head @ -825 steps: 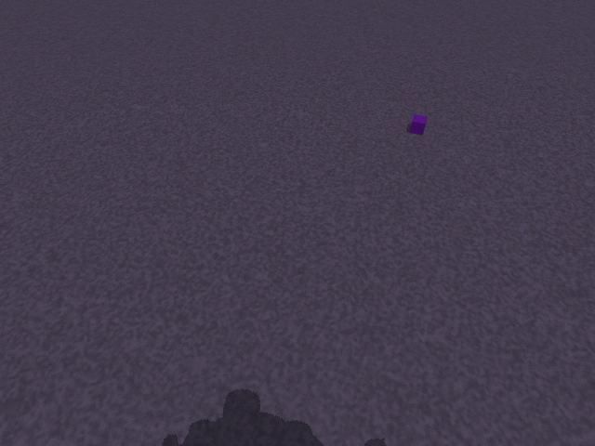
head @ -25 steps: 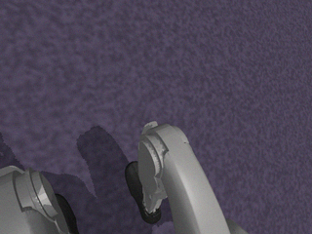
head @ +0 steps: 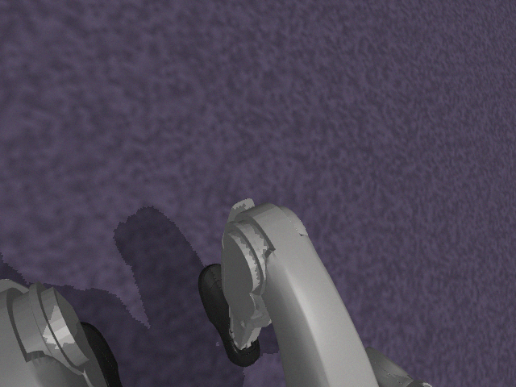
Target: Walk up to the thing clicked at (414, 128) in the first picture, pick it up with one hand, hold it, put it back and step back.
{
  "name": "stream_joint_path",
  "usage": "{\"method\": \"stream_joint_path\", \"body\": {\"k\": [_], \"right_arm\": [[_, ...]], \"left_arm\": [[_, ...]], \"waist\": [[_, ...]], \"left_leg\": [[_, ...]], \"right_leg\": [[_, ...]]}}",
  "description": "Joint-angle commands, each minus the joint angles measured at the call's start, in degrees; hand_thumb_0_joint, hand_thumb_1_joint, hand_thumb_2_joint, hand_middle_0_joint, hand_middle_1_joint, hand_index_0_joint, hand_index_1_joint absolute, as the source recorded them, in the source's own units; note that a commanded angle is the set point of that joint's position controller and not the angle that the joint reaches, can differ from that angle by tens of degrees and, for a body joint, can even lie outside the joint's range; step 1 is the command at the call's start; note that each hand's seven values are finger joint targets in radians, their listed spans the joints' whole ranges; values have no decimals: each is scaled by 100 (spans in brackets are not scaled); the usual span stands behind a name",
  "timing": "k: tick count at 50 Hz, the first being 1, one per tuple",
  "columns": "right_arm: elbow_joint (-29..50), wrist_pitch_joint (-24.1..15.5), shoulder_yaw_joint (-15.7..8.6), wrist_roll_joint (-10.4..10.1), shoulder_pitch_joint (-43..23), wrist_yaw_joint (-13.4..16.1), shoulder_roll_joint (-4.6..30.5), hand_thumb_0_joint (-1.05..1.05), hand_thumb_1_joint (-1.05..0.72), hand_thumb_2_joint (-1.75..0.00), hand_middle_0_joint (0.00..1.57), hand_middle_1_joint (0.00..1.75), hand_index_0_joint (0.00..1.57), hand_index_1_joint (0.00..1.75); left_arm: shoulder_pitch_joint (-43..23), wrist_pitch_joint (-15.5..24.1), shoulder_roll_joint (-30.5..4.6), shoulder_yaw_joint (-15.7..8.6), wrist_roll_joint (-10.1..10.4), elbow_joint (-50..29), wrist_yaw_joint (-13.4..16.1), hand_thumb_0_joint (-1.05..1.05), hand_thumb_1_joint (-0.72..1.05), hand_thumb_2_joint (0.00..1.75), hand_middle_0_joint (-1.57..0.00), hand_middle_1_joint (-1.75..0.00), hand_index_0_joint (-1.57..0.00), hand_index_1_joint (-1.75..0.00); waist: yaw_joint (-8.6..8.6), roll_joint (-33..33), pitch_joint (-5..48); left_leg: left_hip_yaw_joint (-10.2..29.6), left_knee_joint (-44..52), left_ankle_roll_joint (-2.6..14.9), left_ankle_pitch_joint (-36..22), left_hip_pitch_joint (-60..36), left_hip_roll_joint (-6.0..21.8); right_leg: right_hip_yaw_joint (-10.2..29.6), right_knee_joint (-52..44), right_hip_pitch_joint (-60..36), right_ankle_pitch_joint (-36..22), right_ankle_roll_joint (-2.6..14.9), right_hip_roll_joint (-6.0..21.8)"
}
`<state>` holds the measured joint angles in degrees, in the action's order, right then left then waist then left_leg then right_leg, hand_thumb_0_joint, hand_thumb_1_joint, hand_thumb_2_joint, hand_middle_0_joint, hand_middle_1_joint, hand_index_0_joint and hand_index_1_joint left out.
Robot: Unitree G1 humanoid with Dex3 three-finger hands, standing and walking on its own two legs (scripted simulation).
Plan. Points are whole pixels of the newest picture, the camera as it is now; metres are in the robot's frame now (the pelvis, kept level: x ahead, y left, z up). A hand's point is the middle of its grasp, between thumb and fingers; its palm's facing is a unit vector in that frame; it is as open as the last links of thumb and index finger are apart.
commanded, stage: close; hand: left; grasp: from above
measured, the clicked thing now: out of the picture +0.45 +0.32 -0.26
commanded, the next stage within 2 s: settle in 1.24 s
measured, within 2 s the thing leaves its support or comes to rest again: leaves its support in 1.62 s
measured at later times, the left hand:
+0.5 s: hand out of the picture +0.44 +0.32 -0.24, palm faces -0.40 -0.21 -0.89, open 11.4 cm
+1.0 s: hand out of the picture +0.44 +0.32 -0.24, palm faces -0.40 -0.18 -0.90, open 10.9 cm
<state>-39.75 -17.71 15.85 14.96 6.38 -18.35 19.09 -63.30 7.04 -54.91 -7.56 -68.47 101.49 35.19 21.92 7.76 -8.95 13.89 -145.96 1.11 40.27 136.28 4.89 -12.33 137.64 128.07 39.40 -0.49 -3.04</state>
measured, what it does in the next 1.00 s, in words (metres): stands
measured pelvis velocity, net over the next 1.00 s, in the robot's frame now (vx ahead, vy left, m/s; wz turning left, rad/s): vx -0.01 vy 0.00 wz -0.01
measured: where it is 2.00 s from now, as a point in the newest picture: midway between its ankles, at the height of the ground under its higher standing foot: (176, 363)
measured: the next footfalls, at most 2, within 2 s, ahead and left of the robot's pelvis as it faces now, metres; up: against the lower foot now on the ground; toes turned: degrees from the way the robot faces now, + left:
none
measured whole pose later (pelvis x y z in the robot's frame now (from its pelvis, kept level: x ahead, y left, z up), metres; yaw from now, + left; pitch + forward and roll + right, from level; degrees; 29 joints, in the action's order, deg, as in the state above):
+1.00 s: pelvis -0.01 +0.00 +0.00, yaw -1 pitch +26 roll -14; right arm -38.0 -17.6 17.9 15.0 6.3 -17.1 19.8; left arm -62.8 8.7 -55.6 -4.5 -67.8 102.8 37.2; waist 21.6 8.3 -9.6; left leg 14.7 -145.4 1.3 39.5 135.1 5.3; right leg -12.8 136.2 126.9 37.8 -1.0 -3.9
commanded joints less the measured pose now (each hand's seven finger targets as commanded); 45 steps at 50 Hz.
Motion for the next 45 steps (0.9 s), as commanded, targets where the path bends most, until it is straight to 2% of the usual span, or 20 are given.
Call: {"method": "stream_joint_path", "body": {"k": [1,2,6,8,9,11,13,15,17,18,19,20,22,30,31,34,38,39,44,45], "right_arm": [[-109,-38,-435,-72,1146,59,1825,0,-90,-90,20,30,20,30],[-73,-44,-433,-57,1130,55,1815,0,-89,-90,20,30,20,30],[-75,-27,-400,-68,1120,71,1842,0,-89,-90,20,30,20,30],[-62,-29,-388,-51,1103,40,1821,0,-89,-90,20,30,20,30],[-91,-21,-387,-50,1146,44,1821,0,-89,-90,20,30,20,30],[-49,-34,-396,-33,1147,28,1861,0,-89,-90,20,30,20,30],[-34,-30,-410,-84,1178,57,1851,0,-89,-90,20,30,20,30],[-20,-23,-433,-88,1131,77,1862,0,-89,-90,20,30,20,30],[19,-47,-445,-60,1052,68,1835,0,-89,-90,20,30,20,30],[-9,-49,-438,-64,1114,73,1879,0,-89,-90,20,30,20,30],[48,-39,-480,-98,1028,100,1899,0,-89,-90,20,30,20,30],[-10,-14,-460,-110,1089,112,1835,0,-89,-90,20,30,20,30],[19,0,-467,-96,1104,113,1845,0,-89,-90,20,30,20,30],[59,-7,-452,-72,1024,137,1845,0,-88,-90,20,30,20,30],[28,1,-469,-87,1020,162,1915,0,-88,-90,20,30,20,30],[88,-8,-414,-77,961,143,1860,0,-89,-90,20,30,20,30],[63,-26,-405,-57,1008,186,1905,0,-89,-90,20,30,20,30],[77,-28,-388,-50,1033,174,1878,0,-89,-90,20,30,20,30],[89,-31,-347,-52,1007,170,1837,0,-89,-90,20,30,20,30],[78,-36,-364,-53,985,162,1863,0,-89,-90,20,30,20,30]], "left_arm": [[-1398,126,-1076,101,68,-700,199,0,-39,90,-19,-93,-18,-93],[-1227,124,-977,147,43,-474,192,0,-33,82,-20,-92,-22,-90],[-1202,181,-1220,-17,70,-770,284,0,-22,81,-30,-88,-31,-87],[-1199,164,-1062,100,73,-606,293,0,-18,77,-32,-87,-33,-85],[-1235,174,-1151,15,86,-730,324,0,-18,75,-31,-86,-33,-84],[-1080,140,-1015,123,139,-313,278,0,-16,69,-32,-84,-34,-81],[-1165,169,-1345,-116,146,-670,311,0,-17,70,-31,-83,-34,-80],[-1134,167,-1336,-135,153,-773,306,0,-13,68,-34,-81,-37,-79],[-1085,135,-993,132,60,-452,249,0,-8,68,-39,-81,-41,-78],[-1288,175,-1241,17,38,-750,254,0,-6,68,-41,-80,-43,-77],[-1187,171,-1165,49,56,-671,260,0,-3,68,-43,-79,-45,-77],[-1023,165,-1224,-71,91,-556,277,0,-2,70,-44,-78,-46,-77],[-967,164,-1125,2,57,-415,271,0,2,65,-47,-76,-49,-74],[-1206,200,-1050,125,-35,-533,288,0,15,57,-55,-70,-58,-66],[-1227,211,-1141,83,-12,-554,315,0,16,57,-56,-69,-59,-66],[-1054,187,-977,228,-49,-234,298,0,21,62,-63,-69,-64,-67],[-1193,187,-1084,212,-3,-483,364,0,30,65,-70,-69,-71,-68],[-1222,166,-998,290,-25,-337,347,0,31,64,-71,-68,-73,-66],[-1253,146,-952,341,17,-488,351,0,39,67,-77,-69,-78,-67],[-1196,133,-851,409,44,-344,347,0,40,67,-77,-69,-79,-68]], "waist": [[210,-2875,3786],[239,-2937,3590],[90,-3064,3917],[205,-2916,3653],[165,-2980,3761],[305,-2628,3326],[99,-2757,3566],[42,-2863,3697],[250,-2714,3371],[219,-2838,3536],[140,-2770,3541],[126,-2698,3529],[179,-2591,3281],[251,-2675,3232],[202,-2695,3322],[320,-2554,3017],[226,-2643,3299],[309,-2653,3131],[243,-2675,3320],[311,-2636,3197]], "left_leg": [[-439,1297,-42,-1301,-2884,6],[-444,1303,-47,-1266,-2846,-3],[-402,1364,-82,-1481,-3030,26],[-418,1302,-56,-1355,-2865,30],[-434,1333,-60,-1413,-2893,29],[-441,1287,-10,-1167,-2586,18],[-421,1360,-22,-1155,-2662,18],[-406,1398,-40,-1127,-2750,28],[-376,1377,-42,-922,-2689,30],[-392,1378,-39,-1006,-2769,23],[-375,1404,-39,-918,-2693,26],[-381,1404,-30,-963,-2629,27],[-401,1411,-15,-858,-2479,17],[-333,1471,-56,-783,-2679,15],[-292,1515,-72,-777,-2711,37],[-307,1494,-69,-751,-2614,41],[-377,1468,-59,-810,-2656,25],[-361,1462,-64,-752,-2633,24],[-346,1414,-66,-869,-2721,28],[-306,1447,-71,-813,-2655,48]], "right_leg": [[-341,-1296,-2167,-1774,108,-338],[-350,-1254,-2100,-1744,123,-342],[-390,-1268,-2308,-1929,124,-383],[-385,-1263,-2204,-1870,107,-387],[-378,-1300,-2292,-1906,111,-399],[-359,-1372,-2153,-1715,86,-405],[-349,-1398,-2211,-1630,106,-384],[-345,-1369,-2218,-1577,121,-385],[-376,-1304,-1992,-1449,119,-388],[-380,-1348,-2076,-1497,113,-383],[-355,-1361,-2046,-1448,127,-393],[-346,-1394,-2131,-1472,118,-391],[-332,-1417,-2012,-1366,114,-387],[-410,-1330,-1810,-1281,131,-351],[-436,-1346,-1828,-1274,131,-364],[-404,-1331,-1827,-1309,120,-369],[-370,-1463,-1986,-1339,107,-392],[-391,-1431,-1886,-1312,108,-370],[-396,-1377,-1938,-1426,103,-381],[-404,-1377,-1925,-1398,109,-397]]}}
